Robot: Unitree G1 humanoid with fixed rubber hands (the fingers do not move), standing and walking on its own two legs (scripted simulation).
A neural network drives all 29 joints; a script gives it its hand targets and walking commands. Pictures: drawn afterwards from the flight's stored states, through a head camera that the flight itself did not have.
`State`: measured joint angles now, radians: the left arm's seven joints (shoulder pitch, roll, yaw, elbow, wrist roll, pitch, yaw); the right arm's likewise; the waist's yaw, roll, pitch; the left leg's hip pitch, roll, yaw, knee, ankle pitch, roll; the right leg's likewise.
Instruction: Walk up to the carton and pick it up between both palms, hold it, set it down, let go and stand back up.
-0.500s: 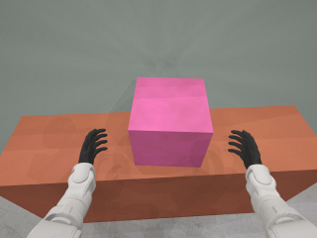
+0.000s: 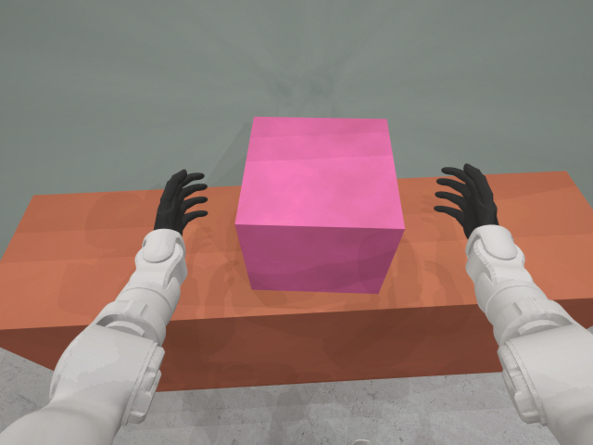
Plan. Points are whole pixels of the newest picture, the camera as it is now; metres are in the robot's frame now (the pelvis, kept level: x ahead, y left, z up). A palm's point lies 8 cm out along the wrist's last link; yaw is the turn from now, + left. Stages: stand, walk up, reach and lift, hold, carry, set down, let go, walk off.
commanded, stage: reach and lift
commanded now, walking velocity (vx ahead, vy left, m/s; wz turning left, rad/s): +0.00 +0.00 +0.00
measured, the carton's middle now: (317, 206) +0.53 -0.01 -0.05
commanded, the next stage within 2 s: none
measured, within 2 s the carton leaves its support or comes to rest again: neither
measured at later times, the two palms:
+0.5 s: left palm (179, 166) +0.48 +0.20 +0.10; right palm (483, 158) +0.48 -0.23 +0.11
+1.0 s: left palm (191, 200) +0.48 +0.20 +0.02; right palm (462, 193) +0.48 -0.23 +0.04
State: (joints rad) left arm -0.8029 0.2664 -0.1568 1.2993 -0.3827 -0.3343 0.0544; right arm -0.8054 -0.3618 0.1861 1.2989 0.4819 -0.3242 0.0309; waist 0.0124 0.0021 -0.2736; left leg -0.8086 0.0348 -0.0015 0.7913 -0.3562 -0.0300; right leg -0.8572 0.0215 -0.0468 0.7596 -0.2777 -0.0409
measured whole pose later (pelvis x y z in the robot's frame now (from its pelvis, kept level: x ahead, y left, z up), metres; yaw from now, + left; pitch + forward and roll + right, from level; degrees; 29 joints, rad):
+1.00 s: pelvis +0.00 +0.00 -0.01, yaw +0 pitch +35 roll -1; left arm -1.13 0.28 -0.17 1.56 -0.36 -0.39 0.05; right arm -1.11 -0.39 0.13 1.49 0.46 -0.33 0.05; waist -0.01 0.00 -0.32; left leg -1.07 0.03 -0.01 0.78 -0.32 -0.03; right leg -1.10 0.02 -0.05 0.72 -0.23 -0.03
